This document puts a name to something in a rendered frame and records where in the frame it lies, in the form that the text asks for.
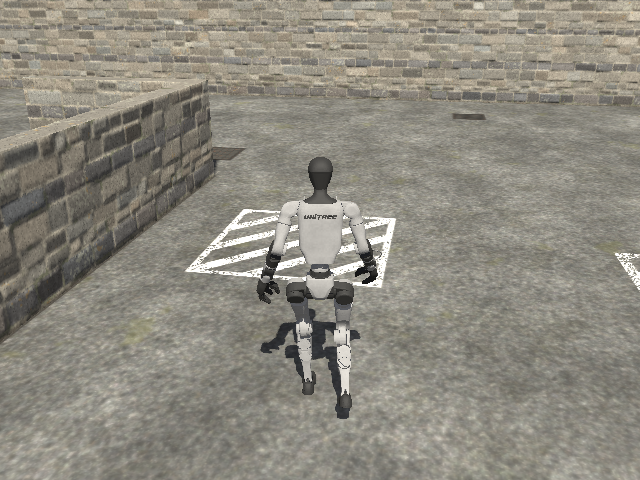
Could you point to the robot right thigh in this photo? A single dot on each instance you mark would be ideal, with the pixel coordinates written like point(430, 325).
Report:
point(343, 301)

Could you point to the robot left shin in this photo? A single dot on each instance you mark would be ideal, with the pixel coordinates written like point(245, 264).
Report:
point(305, 352)

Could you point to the left robot forearm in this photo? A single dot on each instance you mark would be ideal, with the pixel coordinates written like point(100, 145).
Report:
point(270, 265)

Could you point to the robot right upper arm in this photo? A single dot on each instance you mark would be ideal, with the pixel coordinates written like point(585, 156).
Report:
point(351, 210)

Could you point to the right robot forearm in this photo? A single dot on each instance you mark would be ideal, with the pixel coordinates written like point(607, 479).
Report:
point(368, 258)

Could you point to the right robot hand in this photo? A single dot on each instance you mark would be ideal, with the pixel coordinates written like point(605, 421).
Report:
point(363, 270)

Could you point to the robot left upper arm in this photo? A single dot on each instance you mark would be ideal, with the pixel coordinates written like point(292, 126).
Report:
point(289, 210)

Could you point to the left robot hand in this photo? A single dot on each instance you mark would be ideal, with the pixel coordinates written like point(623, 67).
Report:
point(264, 287)

